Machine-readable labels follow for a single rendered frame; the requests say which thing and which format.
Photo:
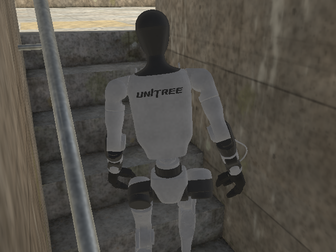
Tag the robot left forearm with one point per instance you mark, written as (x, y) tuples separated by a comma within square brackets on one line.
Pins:
[(115, 159)]

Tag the robot left thigh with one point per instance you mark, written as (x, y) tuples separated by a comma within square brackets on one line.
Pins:
[(141, 202)]

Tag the robot right hand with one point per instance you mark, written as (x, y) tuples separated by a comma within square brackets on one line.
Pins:
[(226, 180)]

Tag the robot right shin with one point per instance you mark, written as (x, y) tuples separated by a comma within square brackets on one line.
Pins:
[(187, 220)]

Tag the robot right forearm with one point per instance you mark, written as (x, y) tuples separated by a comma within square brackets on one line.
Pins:
[(229, 153)]

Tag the robot right upper arm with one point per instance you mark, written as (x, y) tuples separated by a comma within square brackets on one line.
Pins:
[(202, 81)]

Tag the robot left hand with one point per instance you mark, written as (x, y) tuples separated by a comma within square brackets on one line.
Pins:
[(124, 172)]

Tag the robot left upper arm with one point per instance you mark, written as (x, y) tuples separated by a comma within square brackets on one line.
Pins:
[(116, 90)]

